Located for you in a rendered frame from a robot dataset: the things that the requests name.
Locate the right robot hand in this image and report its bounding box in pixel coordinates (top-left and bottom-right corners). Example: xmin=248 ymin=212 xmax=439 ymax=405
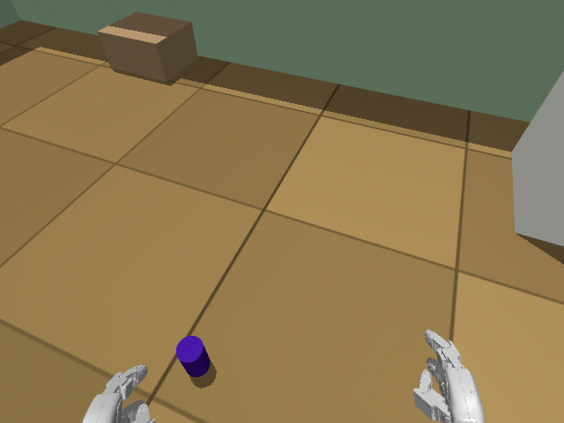
xmin=413 ymin=330 xmax=486 ymax=423

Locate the left robot hand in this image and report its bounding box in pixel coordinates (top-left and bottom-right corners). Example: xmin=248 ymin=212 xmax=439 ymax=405
xmin=82 ymin=365 xmax=155 ymax=423

